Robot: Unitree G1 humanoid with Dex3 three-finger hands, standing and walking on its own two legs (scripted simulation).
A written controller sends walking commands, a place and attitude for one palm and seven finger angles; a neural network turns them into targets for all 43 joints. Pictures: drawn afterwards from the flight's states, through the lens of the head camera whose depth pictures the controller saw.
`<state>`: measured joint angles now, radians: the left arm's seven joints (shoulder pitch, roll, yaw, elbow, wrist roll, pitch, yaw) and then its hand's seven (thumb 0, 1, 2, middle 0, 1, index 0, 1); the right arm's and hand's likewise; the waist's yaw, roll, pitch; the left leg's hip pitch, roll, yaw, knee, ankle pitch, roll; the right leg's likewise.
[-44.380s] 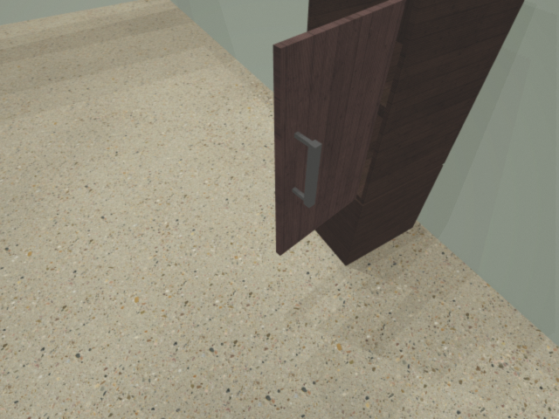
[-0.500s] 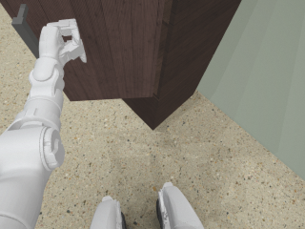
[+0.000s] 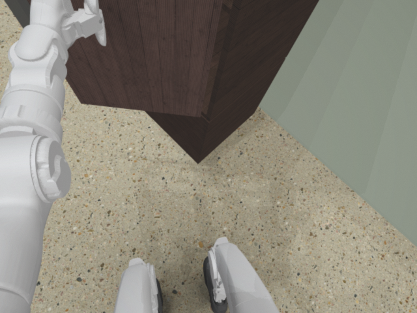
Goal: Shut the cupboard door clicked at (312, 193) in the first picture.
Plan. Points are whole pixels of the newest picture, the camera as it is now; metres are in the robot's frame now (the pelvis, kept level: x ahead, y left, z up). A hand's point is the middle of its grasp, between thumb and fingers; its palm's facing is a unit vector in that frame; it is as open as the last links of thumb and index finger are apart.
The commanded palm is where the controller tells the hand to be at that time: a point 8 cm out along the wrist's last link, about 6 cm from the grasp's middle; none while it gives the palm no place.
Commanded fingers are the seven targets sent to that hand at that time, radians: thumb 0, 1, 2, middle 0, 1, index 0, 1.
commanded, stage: push the door shut along its arc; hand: left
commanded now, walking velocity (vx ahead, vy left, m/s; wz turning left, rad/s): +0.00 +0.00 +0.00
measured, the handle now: (32, 9) +0.63 +0.18 +0.10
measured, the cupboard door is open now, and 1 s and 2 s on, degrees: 41 32 32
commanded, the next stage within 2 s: pull the fist back off the door in 0.06 s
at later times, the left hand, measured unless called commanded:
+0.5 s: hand (119, 13) +0.62 +0.05 +0.09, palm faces +0.14 -0.99 -0.04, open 3.1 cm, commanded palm +0.58 +0.09 +0.10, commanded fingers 0.00 0.90 0.90 -1.30 -1.50 -1.30 -1.50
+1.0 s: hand (128, 53) +0.53 +0.04 +0.10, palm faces +0.14 -0.99 -0.03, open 3.1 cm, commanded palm +0.50 +0.09 +0.10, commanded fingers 0.00 0.90 0.90 -1.30 -1.50 -1.30 -1.50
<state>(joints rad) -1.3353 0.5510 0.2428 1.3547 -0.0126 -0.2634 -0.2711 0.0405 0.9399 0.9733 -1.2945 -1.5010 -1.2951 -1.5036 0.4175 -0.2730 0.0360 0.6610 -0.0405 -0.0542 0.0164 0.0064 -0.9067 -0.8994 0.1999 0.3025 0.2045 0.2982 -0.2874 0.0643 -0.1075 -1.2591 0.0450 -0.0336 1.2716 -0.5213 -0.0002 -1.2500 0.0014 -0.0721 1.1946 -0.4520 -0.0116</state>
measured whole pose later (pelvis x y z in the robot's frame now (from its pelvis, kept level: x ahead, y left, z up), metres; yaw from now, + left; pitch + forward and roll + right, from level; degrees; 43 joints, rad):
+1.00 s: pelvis +0.04 -0.01 +0.04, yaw +1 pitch +23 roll +0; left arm -0.88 0.10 0.19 1.10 0.06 -0.51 0.32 0.02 0.90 0.90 -1.30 -1.50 -1.30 -1.50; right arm 0.36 -0.25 -0.06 0.66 -0.09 0.01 0.09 0.01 -0.91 -0.90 0.20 0.30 0.20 0.30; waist -0.16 0.04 -0.14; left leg -0.97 0.03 -0.01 1.08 -0.51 -0.02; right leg -1.00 -0.01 -0.05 1.07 -0.47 -0.02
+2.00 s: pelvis +0.05 +0.00 +0.12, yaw +2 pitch -2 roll +0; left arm 0.13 0.26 0.09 -0.03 -0.05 -0.06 0.08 0.02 0.89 0.90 -0.93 -1.09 -0.93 -1.10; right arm 0.16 -0.21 0.05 0.55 0.03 -0.01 -0.08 0.01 -0.91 -0.90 0.20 0.30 0.20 0.30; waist 0.03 0.06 -0.01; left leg -0.15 0.00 0.01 0.47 -0.29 0.00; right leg -0.17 -0.02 -0.04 0.47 -0.27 0.00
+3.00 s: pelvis +0.05 +0.00 +0.12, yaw +2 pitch -1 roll -1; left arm 0.49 0.35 0.39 -0.35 -0.05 -0.15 0.11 0.02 0.89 0.90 -0.21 -0.30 -0.21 -0.31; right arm 0.19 -0.24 0.00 0.62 0.01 -0.08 -0.08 0.02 -0.90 -0.90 0.20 0.30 0.20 0.30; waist 0.02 0.09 -0.02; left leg -0.19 0.02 0.00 0.49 -0.29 0.00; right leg -0.19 0.00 -0.05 0.43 -0.23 0.00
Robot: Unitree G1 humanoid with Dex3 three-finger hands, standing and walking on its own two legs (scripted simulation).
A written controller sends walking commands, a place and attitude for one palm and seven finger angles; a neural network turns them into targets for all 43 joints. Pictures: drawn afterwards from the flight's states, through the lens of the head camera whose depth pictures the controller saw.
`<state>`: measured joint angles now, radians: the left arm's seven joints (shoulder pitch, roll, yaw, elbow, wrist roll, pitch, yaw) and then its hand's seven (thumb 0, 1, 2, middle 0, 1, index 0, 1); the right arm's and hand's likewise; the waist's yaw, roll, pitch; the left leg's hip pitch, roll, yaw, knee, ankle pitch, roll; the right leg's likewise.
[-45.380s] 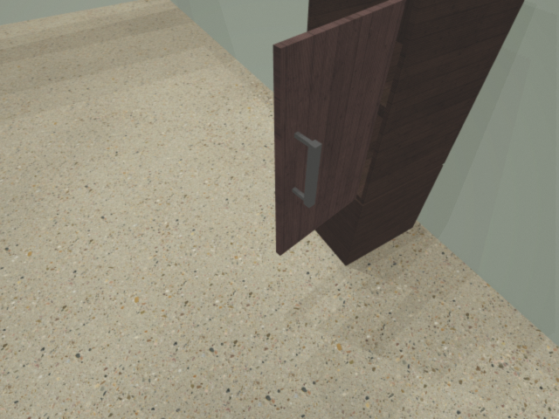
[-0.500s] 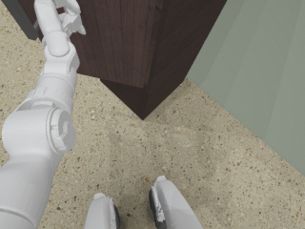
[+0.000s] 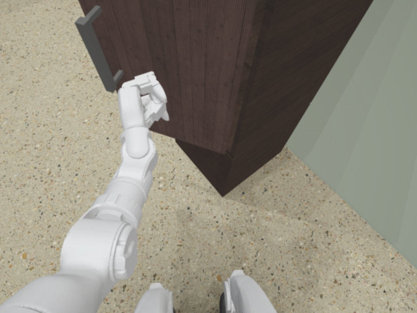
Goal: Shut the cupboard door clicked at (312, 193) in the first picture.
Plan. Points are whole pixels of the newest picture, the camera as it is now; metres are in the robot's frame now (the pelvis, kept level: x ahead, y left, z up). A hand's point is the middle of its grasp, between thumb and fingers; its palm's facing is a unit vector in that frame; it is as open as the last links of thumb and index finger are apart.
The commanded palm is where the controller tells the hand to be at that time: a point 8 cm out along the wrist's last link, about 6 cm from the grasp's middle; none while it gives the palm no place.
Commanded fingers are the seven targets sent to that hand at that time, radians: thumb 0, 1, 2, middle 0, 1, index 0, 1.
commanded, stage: pull the fist back off the door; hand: left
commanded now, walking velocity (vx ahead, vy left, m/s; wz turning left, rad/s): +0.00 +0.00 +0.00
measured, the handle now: (104, 53) +0.65 +0.17 +0.06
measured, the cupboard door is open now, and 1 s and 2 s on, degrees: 32 32 32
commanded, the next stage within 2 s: draw the hand back to the body in 0.04 s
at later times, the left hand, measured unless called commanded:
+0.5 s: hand (117, 121) +0.42 +0.11 +0.11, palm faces +0.17 -0.98 -0.03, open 3.1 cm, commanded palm +0.37 +0.16 +0.12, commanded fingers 0.00 0.90 0.90 -1.30 -1.50 -1.30 -1.50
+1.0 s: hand out of the picture +0.28 +0.21 +0.18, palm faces +0.23 -0.94 -0.27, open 3.6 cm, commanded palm +0.24 +0.26 +0.20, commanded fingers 0.00 0.90 0.90 -0.67 -0.81 -0.67 -0.81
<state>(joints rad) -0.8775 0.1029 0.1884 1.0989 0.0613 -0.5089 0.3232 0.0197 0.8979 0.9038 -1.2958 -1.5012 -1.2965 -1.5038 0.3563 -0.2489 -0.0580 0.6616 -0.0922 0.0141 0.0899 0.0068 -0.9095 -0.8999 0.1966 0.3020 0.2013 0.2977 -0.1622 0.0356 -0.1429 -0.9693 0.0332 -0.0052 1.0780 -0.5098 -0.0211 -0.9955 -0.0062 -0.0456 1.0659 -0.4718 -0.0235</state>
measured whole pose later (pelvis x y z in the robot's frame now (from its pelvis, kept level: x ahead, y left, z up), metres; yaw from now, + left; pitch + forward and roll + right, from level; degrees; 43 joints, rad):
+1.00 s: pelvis +0.02 +0.02 +0.08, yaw +0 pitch -2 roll +0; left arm 0.13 0.26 0.09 -0.03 -0.05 -0.06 0.08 0.02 0.89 0.90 -0.93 -1.09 -0.93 -1.10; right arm 0.16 -0.21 0.05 0.55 0.03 -0.01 -0.08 0.01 -0.91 -0.90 0.20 0.30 0.20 0.30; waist 0.03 0.06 -0.01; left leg -0.15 0.00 0.01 0.47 -0.29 0.00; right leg -0.17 -0.02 -0.04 0.47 -0.27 0.00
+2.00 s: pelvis +0.01 +0.02 +0.08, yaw +1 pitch -1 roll -1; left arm 0.49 0.35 0.39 -0.35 -0.05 -0.15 0.11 0.02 0.89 0.90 -0.21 -0.30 -0.21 -0.31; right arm 0.19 -0.24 0.00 0.62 0.01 -0.08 -0.08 0.02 -0.90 -0.90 0.20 0.30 0.20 0.30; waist 0.02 0.09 -0.02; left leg -0.19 0.02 0.00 0.49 -0.29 0.00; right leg -0.19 0.00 -0.05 0.43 -0.23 0.00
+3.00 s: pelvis -0.12 +0.02 +0.05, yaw +5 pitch -2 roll -1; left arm 0.52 0.46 0.51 -0.49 0.00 -0.27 0.16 0.02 0.88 0.90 -0.21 -0.30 -0.21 -0.31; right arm 0.27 -0.23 -0.01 0.58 0.01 -0.10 -0.08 0.02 -0.90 -0.90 0.20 0.30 0.21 0.30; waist -0.04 -0.01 0.03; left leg -0.52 0.03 0.05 0.77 -0.30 0.05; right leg -0.48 0.00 0.01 0.71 -0.19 0.02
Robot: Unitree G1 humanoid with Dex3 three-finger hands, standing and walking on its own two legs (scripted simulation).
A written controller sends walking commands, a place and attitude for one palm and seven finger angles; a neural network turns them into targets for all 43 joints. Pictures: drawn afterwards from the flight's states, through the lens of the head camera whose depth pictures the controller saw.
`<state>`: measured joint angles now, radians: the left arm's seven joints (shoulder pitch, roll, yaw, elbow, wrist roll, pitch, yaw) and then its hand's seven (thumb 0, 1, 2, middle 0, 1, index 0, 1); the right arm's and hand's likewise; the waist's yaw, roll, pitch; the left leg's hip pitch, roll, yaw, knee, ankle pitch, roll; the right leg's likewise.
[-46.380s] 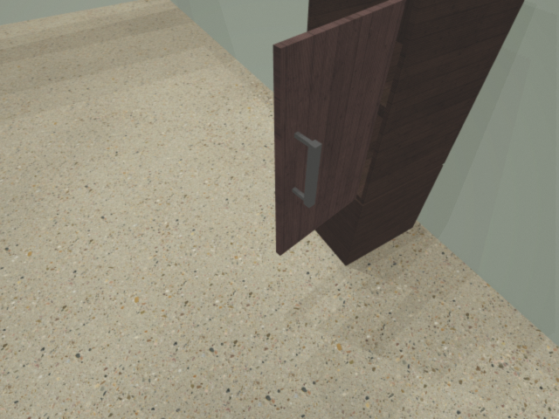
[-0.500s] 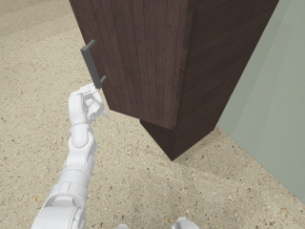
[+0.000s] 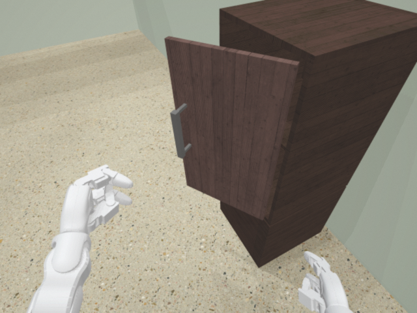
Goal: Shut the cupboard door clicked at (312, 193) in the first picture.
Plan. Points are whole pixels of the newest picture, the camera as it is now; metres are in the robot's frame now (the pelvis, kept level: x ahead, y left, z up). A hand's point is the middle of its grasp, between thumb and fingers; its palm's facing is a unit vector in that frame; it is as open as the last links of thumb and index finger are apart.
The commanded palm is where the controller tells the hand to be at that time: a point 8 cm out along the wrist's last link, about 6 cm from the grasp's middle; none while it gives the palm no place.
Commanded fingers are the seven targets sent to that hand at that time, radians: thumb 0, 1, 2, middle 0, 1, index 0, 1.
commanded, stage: draw the hand back to the body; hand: left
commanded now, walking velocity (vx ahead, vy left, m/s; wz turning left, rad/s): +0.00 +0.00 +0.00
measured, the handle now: (182, 132) +0.63 +0.15 -0.02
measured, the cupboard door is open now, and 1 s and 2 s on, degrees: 32 32 32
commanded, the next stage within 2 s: step back with the hand held close in 0.74 s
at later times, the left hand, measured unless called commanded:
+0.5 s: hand (21, 229) +0.18 +0.28 +0.17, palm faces +0.50 -0.74 -0.44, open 7.0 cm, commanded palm +0.14 +0.31 +0.18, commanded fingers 0.00 0.90 0.90 -0.20 -0.30 -0.20 -0.30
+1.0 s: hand (37, 227) +0.19 +0.27 +0.16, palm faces +0.44 -0.77 -0.46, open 7.4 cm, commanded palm +0.13 +0.30 +0.18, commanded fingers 0.00 0.90 0.90 -0.20 -0.30 -0.20 -0.30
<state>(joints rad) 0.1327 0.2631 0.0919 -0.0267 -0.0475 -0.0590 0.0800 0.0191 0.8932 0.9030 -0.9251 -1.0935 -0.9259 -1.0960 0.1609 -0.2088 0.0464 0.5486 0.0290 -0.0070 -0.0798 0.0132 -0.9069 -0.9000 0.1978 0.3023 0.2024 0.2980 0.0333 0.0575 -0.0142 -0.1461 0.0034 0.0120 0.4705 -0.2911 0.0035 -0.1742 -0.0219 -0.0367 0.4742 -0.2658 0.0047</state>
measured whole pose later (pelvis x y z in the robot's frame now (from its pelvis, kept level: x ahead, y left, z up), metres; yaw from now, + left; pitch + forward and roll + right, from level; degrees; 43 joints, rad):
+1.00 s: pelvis -0.01 +0.00 +0.00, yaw +0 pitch -1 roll -1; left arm 0.49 0.35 0.39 -0.35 -0.05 -0.15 0.11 0.02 0.89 0.90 -0.21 -0.30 -0.21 -0.31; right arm 0.19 -0.24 0.00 0.62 0.01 -0.08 -0.08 0.02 -0.90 -0.90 0.20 0.30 0.20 0.30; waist 0.02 0.09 -0.02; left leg -0.19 0.02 0.00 0.49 -0.29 0.00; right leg -0.19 0.00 -0.05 0.43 -0.23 0.00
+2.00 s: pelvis -0.13 +0.01 -0.03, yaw +5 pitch -2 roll -1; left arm 0.52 0.46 0.51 -0.49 0.00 -0.27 0.16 0.02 0.88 0.90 -0.21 -0.30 -0.21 -0.31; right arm 0.27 -0.23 -0.01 0.58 0.01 -0.10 -0.08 0.02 -0.90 -0.90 0.20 0.30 0.21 0.30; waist -0.04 -0.01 0.03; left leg -0.52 0.03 0.05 0.77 -0.30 0.05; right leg -0.48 0.00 0.01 0.71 -0.19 0.02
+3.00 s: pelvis -0.27 +0.00 -0.01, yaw -1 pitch +0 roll -1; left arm 0.57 0.42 0.44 -0.48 -0.05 -0.19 0.16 0.02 0.89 0.90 -0.21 -0.30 -0.21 -0.31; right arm 0.30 -0.19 0.01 0.65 0.00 -0.09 -0.09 0.02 -0.90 -0.90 0.20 0.30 0.20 0.30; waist -0.04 0.00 -0.06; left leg -0.41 0.02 0.03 0.51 -0.11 0.01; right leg -0.11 0.02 -0.03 0.51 -0.39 -0.02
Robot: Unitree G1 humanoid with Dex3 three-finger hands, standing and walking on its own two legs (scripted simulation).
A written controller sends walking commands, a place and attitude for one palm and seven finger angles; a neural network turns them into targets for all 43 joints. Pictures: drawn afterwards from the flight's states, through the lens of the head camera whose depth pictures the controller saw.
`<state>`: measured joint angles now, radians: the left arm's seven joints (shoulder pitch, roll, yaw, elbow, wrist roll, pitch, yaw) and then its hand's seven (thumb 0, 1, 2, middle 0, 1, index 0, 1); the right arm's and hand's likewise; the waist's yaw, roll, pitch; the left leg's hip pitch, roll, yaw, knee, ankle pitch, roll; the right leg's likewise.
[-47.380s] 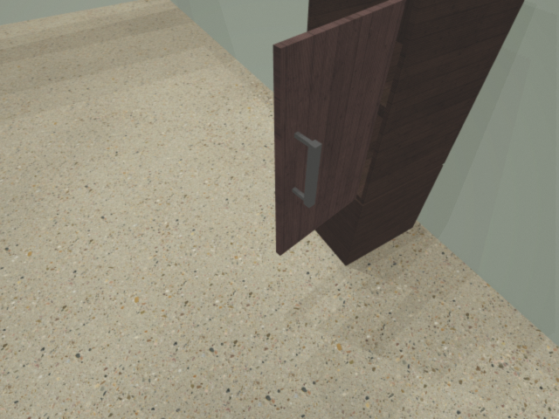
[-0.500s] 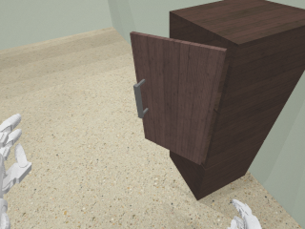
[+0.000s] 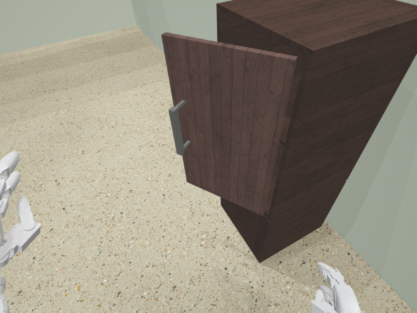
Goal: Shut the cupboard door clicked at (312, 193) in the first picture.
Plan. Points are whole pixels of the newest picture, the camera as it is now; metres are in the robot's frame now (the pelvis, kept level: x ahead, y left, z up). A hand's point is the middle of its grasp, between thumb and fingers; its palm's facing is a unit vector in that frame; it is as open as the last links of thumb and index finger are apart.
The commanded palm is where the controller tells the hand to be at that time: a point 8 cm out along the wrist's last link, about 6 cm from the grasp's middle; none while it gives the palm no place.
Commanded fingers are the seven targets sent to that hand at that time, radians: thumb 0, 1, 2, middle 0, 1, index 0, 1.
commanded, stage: step back with the hand held close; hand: left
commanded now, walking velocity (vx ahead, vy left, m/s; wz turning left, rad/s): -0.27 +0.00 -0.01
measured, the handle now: (181, 128) +0.64 +0.14 -0.02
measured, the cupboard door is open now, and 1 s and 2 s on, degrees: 32 32 32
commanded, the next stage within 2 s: stop stepping back and stand still in 1.22 s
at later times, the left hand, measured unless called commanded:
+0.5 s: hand out of the picture +0.14 +0.30 +0.15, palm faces +0.46 -0.76 -0.46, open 7.4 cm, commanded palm +0.08 +0.32 +0.18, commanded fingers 0.00 0.90 0.90 -0.20 -0.30 -0.20 -0.30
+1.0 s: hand out of the picture +0.06 +0.29 +0.16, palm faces +0.52 -0.69 -0.51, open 7.4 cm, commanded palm -0.01 +0.32 +0.18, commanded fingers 0.00 0.90 0.90 -0.20 -0.30 -0.20 -0.30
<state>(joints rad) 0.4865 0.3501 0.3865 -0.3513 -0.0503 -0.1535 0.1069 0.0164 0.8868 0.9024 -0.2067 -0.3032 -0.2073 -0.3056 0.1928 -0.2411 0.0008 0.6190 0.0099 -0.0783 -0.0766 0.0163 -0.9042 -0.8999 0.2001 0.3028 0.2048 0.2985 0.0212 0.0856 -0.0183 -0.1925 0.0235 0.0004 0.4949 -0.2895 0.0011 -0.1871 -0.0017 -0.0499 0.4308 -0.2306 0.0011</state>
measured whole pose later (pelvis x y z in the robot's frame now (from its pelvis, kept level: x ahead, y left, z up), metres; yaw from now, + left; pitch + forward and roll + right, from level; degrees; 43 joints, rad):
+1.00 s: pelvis -0.13 +0.01 -0.03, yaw +4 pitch -2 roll -1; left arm 0.52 0.46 0.51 -0.49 0.00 -0.27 0.16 0.02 0.88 0.90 -0.21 -0.30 -0.21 -0.31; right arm 0.27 -0.23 -0.01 0.58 0.01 -0.10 -0.08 0.02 -0.90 -0.90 0.20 0.30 0.21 0.30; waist -0.04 -0.01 0.03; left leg -0.52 0.03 0.05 0.77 -0.30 0.05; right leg -0.48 0.00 0.01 0.71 -0.19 0.02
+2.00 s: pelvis -0.26 +0.00 -0.01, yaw -1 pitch +0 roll -1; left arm 0.57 0.42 0.44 -0.48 -0.05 -0.19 0.16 0.02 0.89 0.90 -0.21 -0.30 -0.21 -0.31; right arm 0.30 -0.19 0.01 0.65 0.00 -0.09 -0.09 0.02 -0.90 -0.90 0.20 0.30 0.20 0.30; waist -0.04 0.00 -0.06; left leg -0.41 0.02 0.03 0.51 -0.11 0.01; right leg -0.11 0.02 -0.03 0.51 -0.39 -0.02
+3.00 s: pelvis -0.23 -0.02 +0.00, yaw -3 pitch -3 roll +1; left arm 0.32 0.19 0.01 1.12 0.01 0.00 0.03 0.00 0.91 0.90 -0.19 -0.30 -0.20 -0.30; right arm 0.23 -0.18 0.00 1.13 -0.01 0.03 -0.03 0.01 -0.91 -0.90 0.20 0.30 0.20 0.30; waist -0.01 0.01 0.02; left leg -0.27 0.02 0.05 0.43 -0.12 0.00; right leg 0.04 0.01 -0.02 0.39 -0.38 -0.03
